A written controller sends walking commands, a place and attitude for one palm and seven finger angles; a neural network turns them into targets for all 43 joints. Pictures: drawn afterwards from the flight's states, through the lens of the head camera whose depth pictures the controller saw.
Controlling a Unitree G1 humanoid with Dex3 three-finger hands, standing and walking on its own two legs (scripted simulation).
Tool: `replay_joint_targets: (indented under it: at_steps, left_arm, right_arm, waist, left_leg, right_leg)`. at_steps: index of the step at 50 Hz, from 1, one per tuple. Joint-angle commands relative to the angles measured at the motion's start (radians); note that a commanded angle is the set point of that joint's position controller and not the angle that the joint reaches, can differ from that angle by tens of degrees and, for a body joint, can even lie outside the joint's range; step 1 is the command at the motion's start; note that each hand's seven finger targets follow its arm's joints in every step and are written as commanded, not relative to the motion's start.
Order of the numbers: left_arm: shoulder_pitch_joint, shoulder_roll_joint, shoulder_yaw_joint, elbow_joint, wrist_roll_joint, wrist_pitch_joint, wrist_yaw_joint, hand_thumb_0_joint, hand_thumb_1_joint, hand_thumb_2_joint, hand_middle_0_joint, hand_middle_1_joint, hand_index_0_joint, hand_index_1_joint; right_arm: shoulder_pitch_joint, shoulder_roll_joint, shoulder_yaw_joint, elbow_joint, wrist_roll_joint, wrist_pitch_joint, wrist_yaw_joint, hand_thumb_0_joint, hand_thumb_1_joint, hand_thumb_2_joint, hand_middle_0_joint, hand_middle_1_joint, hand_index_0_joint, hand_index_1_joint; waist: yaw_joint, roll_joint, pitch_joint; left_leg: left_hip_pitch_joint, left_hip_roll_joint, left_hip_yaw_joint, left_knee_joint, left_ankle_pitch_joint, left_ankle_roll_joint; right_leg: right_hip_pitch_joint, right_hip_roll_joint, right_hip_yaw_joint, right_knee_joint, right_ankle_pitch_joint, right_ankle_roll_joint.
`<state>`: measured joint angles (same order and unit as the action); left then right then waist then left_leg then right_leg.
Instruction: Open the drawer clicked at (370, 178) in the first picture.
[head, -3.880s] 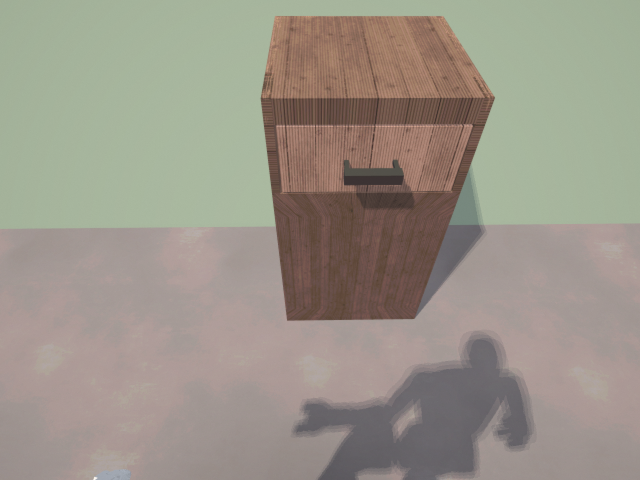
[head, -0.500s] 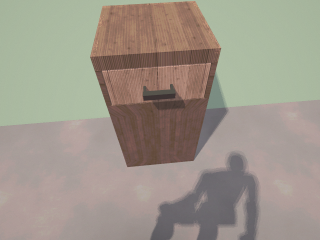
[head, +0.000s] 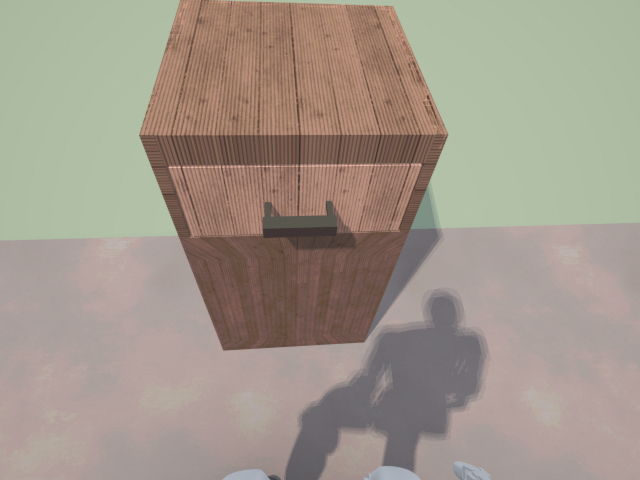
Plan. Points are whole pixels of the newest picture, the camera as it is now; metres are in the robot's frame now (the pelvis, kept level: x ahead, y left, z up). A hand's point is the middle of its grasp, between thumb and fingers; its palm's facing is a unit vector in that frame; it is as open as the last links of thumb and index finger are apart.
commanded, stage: come to a stop and stand still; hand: left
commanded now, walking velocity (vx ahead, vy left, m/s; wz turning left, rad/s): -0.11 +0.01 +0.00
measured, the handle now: (299, 216) +0.53 +0.08 -0.06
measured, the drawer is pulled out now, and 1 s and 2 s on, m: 0.00 0.00 0.00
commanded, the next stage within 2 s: look again from close up in 0.98 s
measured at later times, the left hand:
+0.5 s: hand out of the picture +0.01 +0.14 -0.15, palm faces +0.09 -0.96 -0.27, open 7.4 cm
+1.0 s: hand out of the picture -0.03 +0.16 -0.17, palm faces +0.05 -0.98 -0.19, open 7.3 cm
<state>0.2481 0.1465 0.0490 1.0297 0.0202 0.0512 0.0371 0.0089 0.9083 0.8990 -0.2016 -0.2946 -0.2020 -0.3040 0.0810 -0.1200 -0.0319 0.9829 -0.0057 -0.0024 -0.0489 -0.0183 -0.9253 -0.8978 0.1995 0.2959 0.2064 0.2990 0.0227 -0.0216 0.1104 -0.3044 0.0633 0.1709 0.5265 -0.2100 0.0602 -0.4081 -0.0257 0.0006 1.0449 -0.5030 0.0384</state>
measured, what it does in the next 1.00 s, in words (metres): steps on the spot: right foot, then left foot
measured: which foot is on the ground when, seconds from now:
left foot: down 0.00-0.20, up 0.22-0.58, down 0.60-1.00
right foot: up 0.00-0.18, down 0.20-1.00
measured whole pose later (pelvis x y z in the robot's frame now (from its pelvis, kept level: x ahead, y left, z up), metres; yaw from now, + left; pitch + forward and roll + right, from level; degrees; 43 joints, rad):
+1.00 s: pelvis -0.03 -0.01 +0.01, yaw +1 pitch -1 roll +0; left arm 0.26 0.15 0.00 1.13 0.02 0.01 0.03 0.02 0.92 0.90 -0.20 -0.29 -0.20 -0.30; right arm 0.25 -0.16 0.00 1.11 0.00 -0.01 -0.03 0.00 -0.94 -0.90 0.20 0.30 0.20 0.30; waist 0.00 0.00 0.02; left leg -0.13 0.01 0.07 0.43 -0.28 0.01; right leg -0.18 -0.03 -0.04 0.44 -0.23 0.02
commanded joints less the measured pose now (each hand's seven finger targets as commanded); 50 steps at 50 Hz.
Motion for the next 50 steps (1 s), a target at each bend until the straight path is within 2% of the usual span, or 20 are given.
replay_joint_targets:
  at_steps: [1,6,8,9,10,11,12,14,16,22,27,28,29,30,31,33,38,40,43,50]
  left_arm:
    - [0.092,0.056,0.031,-0.056,0.004,0.001,-0.002,0.0,0.9,0.9,-0.2,-0.3,-0.2,-0.3]
    - [0.084,0.063,0.024,-0.079,0.006,-0.018,-0.007,0.0,0.9,0.9,-0.2,-0.3,-0.2,-0.3]
    - [0.139,0.106,0.026,-0.062,0.012,-0.033,-0.004,0.0,0.9,0.9,-0.2,-0.3,-0.2,-0.3]
    - [0.106,0.193,0.031,-0.078,0.022,-0.051,0.001,0.0,0.9,0.9,-0.2,-0.3,-0.2,-0.3]
    - [0.074,0.269,0.038,-0.104,0.018,-0.049,-0.001,0.0,0.9,0.9,-0.2,-0.3,-0.2,-0.3]
    - [0.069,0.277,0.045,-0.111,0.017,-0.045,0.002,0.0,0.9,0.9,-0.2,-0.3,-0.2,-0.3]
    - [0.022,0.281,0.05,-0.112,0.017,-0.046,0.006,0.0,0.9,0.9,-0.2,-0.3,-0.2,-0.3]
    - [-0.045,0.239,0.043,-0.127,0.014,-0.045,0.006,0.0,0.9,0.9,-0.2,-0.3,-0.2,-0.3]
    - [-0.04,0.229,0.045,-0.132,0.012,-0.05,0.008,0.0,0.9,0.9,-0.2,-0.3,-0.2,-0.3]
    - [0.081,0.243,0.047,-0.089,0.015,-0.051,0.002,0.0,0.9,0.9,-0.2,-0.3,-0.2,-0.3]
    - [0.032,0.246,0.05,-0.077,0.011,-0.038,-0.002,0.0,0.9,0.9,-0.2,-0.3,-0.2,-0.3]
    - [0.01,0.227,0.045,-0.075,0.004,-0.033,-0.003,0.0,0.9,0.9,-0.2,-0.3,-0.2,-0.3]
    - [0.016,0.18,0.034,-0.078,-0.004,-0.027,-0.006,0.0,0.9,0.9,-0.2,-0.3,-0.2,-0.3]
    - [0.034,0.123,0.022,-0.089,-0.008,-0.022,-0.011,0.0,0.9,0.9,-0.2,-0.3,-0.2,-0.3]
    - [0.009,0.102,0.012,-0.098,-0.001,-0.025,-0.014,0.0,0.9,0.9,-0.2,-0.3,-0.2,-0.3]
    - [-0.014,0.1,0.009,-0.06,0.005,-0.017,-0.014,0.0,0.9,0.9,-0.2,-0.3,-0.2,-0.3]
    - [0.068,0.079,-0.012,0.016,-0.004,-0.04,-0.02,0.0,0.9,0.9,-0.2,-0.3,-0.2,-0.3]
    - [0.098,0.118,-0.014,0.048,-0.003,-0.058,-0.011,0.0,0.9,0.9,-0.2,-0.3,-0.2,-0.3]
    - [0.053,0.125,-0.019,0.058,-0.006,-0.062,-0.009,0.0,0.9,0.9,-0.2,-0.3,-0.2,-0.3]
    - [0.051,0.098,-0.029,0.081,-0.009,-0.053,-0.005,0.0,0.9,0.9,-0.2,-0.3,-0.2,-0.3]
  right_arm:
    - [0.072,-0.2,-0.062,-0.04,-0.018,0.017,0.004,0.0,-0.9,-0.9,0.2,0.3,0.2,0.3]
    - [0.068,-0.215,-0.073,-0.047,-0.024,0.029,0.022,0.0,-0.9,-0.9,0.2,0.3,0.2,0.3]
    - [0.079,-0.183,-0.066,-0.049,-0.015,0.033,0.033,0.0,-0.9,-0.9,0.2,0.3,0.2,0.3]
    - [0.122,-0.112,-0.056,-0.059,-0.006,0.038,0.04,0.0,-0.9,-0.9,0.2,0.3,0.2,0.3]
    - [0.091,-0.106,-0.052,-0.091,-0.01,0.048,0.043,0.0,-0.9,-0.9,0.2,0.3,0.2,0.3]
    - [0.061,-0.134,-0.057,-0.103,-0.017,0.068,0.041,0.0,-0.9,-0.9,0.2,0.3,0.2,0.3]
    - [0.06,-0.137,-0.058,-0.094,-0.021,0.075,0.044,0.0,-0.9,-0.9,0.2,0.3,0.2,0.3]
    - [0.12,-0.164,-0.064,-0.061,-0.025,0.07,0.052,0.0,-0.9,-0.9,0.2,0.3,0.2,0.3]
    - [0.153,-0.169,-0.059,-0.048,-0.022,0.058,0.056,0.0,-0.9,-0.9,0.2,0.3,0.2,0.3]
    - [0.12,-0.142,-0.04,-0.062,-0.014,0.044,0.053,0.0,-0.9,-0.9,0.2,0.3,0.2,0.3]
    - [0.23,-0.126,-0.026,-0.026,-0.005,0.025,0.043,0.0,-0.9,-0.9,0.2,0.3,0.2,0.3]
    - [0.278,-0.13,-0.023,-0.007,-0.005,0.017,0.039,0.0,-0.9,-0.9,0.2,0.3,0.2,0.3]
    - [0.297,-0.171,-0.026,-0.001,-0.008,0.008,0.036,0.0,-0.9,-0.9,0.2,0.3,0.2,0.3]
    - [0.277,-0.236,-0.036,-0.015,-0.016,0.004,0.031,0.0,-0.9,-0.9,0.2,0.3,0.2,0.3]
    - [0.247,-0.271,-0.036,-0.036,-0.014,0.009,0.028,0.0,-0.9,-0.9,0.2,0.3,0.2,0.3]
    - [0.184,-0.215,-0.019,-0.013,-0.019,-0.002,0.012,0.0,-0.9,-0.9,0.2,0.3,0.2,0.3]
    - [0.178,-0.182,-0.006,0.026,-0.012,-0.009,0.004,0.0,-0.9,-0.9,0.2,0.3,0.2,0.3]
    - [0.207,-0.149,-0.002,0.04,0.0,-0.017,0.006,0.0,-0.9,-0.9,0.2,0.3,0.2,0.3]
    - [0.208,-0.135,0.004,0.066,-0.002,-0.007,0.01,0.0,-0.9,-0.9,0.2,0.3,0.2,0.3]
    - [0.235,-0.125,0.02,0.117,-0.004,-0.015,0.009,0.0,-0.9,-0.9,0.2,0.3,0.2,0.3]
  waist:
    - [-0.014,0.174,-0.19]
    - [-0.009,0.213,-0.175]
    - [0.021,0.09,-0.174]
    - [0.0,-0.159,-0.134]
    - [0.011,-0.247,-0.092]
    - [0.024,-0.188,-0.091]
    - [0.007,-0.234,-0.052]
    - [-0.026,-0.184,-0.023]
    - [-0.018,-0.176,-0.061]
    - [0.039,-0.178,-0.103]
    - [-0.008,-0.181,-0.145]
    - [-0.033,-0.155,-0.148]
    - [-0.036,-0.017,-0.157]
    - [-0.024,0.187,-0.131]
    - [-0.02,0.199,-0.086]
    - [-0.015,0.27,-0.029]
    - [0.008,0.132,-0.094]
    - [-0.007,0.021,-0.136]
    - [-0.026,-0.091,-0.077]
    - [-0.018,0.021,-0.031]
  left_leg:
    - [0.119,0.245,-0.16,-0.129,0.597,0.127]
    - [0.06,0.215,-0.185,-0.104,0.309,0.088]
    - [-0.015,0.127,-0.139,0.009,0.055,0.009]
    - [-0.121,0.013,-0.078,0.174,-0.197,-0.066]
    - [-0.172,-0.039,-0.125,0.319,-0.357,-0.083]
    - [-0.149,-0.036,-0.182,0.444,-0.354,-0.08]
    - [-0.189,-0.039,-0.22,0.537,-0.309,-0.073]
    - [-0.231,-0.031,-0.223,0.634,-0.172,-0.083]
    - [-0.228,-0.032,-0.201,0.598,-0.136,-0.1]
    - [-0.155,-0.042,-0.15,0.334,-0.208,-0.109]
    - [0.077,-0.064,-0.103,-0.002,-0.114,-0.087]
    - [0.176,-0.057,-0.102,-0.114,-0.032,-0.08]
    - [0.249,0.022,-0.188,-0.174,-0.004,-0.056]
    - [0.195,0.182,-0.375,-0.241,-0.005,0.007]
    - [0.046,0.255,-0.426,-0.293,-0.06,0.056]
    - [0.01,0.189,-0.382,-0.339,-0.038,0.075]
    - [0.153,0.117,-0.229,-0.16,0.367,0.05]
    - [0.122,0.058,-0.191,-0.093,0.271,-0.016]
    - [0.127,0.038,-0.182,-0.138,0.096,-0.048]
    - [0.109,0.05,-0.198,-0.214,0.064,-0.038]
  right_leg:
    - [0.008,-0.016,-0.031,-0.014,0.04,0.015]
    - [0.136,-0.011,-0.076,-0.331,0.112,-0.004]
    - [0.26,-0.038,-0.054,-0.598,0.313,-0.001]
    - [0.25,-0.237,0.189,-0.744,0.369,-0.057]
    - [0.149,-0.401,0.339,-0.789,0.453,-0.155]
    - [0.059,-0.426,0.371,-0.819,0.351,-0.208]
    - [0.041,-0.393,0.372,-0.821,0.282,-0.211]
    - [0.07,-0.311,0.226,-0.793,0.273,-0.169]
    - [0.149,-0.295,0.165,-0.765,0.364,-0.159]
    - [0.275,-0.301,0.171,-0.737,0.501,-0.185]
    - [0.192,-0.249,0.13,-0.688,0.428,-0.15]
    - [0.125,-0.211,0.098,-0.648,0.365,-0.114]
    - [0.042,-0.143,0.045,-0.569,0.255,-0.072]
    - [-0.02,-0.057,-0.039,-0.482,0.136,-0.024]
    - [0.025,-0.038,-0.068,-0.407,0.067,-0.008]
    - [0.022,-0.037,-0.025,-0.279,0.059,-0.012]
    - [0.151,-0.034,-0.041,-0.553,0.228,-0.008]
    - [0.274,-0.1,0.054,-0.666,0.516,-0.037]
    - [0.213,-0.125,0.066,-0.67,0.496,-0.057]
    - [0.217,-0.086,0.035,-0.7,0.371,-0.041]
